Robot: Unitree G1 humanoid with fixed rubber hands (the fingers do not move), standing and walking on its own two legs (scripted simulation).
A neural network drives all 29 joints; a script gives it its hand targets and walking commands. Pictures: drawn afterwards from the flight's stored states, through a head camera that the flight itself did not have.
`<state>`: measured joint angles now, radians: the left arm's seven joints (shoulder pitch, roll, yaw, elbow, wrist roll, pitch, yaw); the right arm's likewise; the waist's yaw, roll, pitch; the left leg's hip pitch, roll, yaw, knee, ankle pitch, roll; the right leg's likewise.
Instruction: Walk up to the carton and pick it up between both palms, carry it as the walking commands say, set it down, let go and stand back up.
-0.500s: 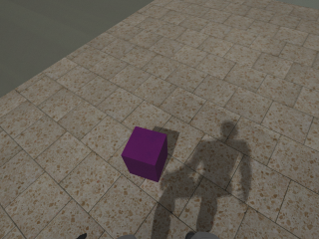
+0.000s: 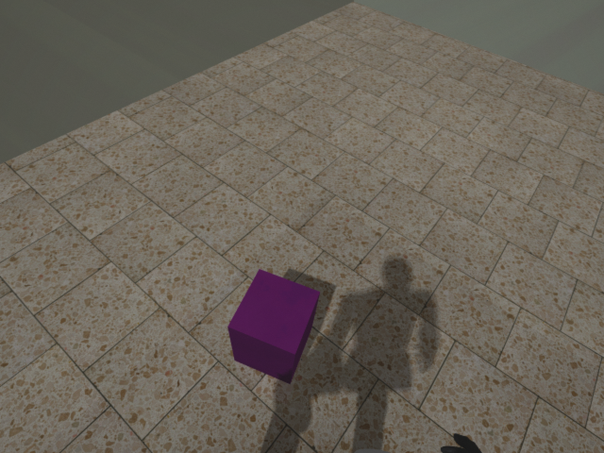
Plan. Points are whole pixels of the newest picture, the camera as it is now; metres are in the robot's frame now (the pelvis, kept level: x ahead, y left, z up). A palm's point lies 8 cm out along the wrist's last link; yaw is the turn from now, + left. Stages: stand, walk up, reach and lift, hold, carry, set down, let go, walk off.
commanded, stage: walk up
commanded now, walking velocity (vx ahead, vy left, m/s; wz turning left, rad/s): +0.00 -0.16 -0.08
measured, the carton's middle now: (275, 327) +0.54 +0.05 -0.64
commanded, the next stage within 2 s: none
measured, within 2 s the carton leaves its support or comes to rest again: neither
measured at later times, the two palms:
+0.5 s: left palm out of the picture +0.06 +0.16 -0.12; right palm out of the picture -0.02 -0.31 -0.15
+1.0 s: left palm out of the picture +0.01 +0.35 -0.13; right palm out of the picture +0.04 -0.23 -0.14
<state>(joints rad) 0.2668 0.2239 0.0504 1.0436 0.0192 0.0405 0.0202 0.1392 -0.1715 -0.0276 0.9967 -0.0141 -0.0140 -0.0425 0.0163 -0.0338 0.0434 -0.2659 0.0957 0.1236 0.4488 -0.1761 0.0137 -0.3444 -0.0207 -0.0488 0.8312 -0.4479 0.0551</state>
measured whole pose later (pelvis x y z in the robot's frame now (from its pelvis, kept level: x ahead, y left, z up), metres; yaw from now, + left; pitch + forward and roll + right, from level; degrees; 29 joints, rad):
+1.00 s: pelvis +0.00 +0.04 -0.02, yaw -11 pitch +2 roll +2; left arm 0.38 0.31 0.11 1.02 0.05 0.04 0.06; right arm 0.20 -0.27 -0.05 0.85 -0.06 0.05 0.03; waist 0.04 -0.02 0.06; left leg -0.29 0.03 0.05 0.51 -0.27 -0.03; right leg -0.36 -0.14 0.17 0.60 -0.34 0.06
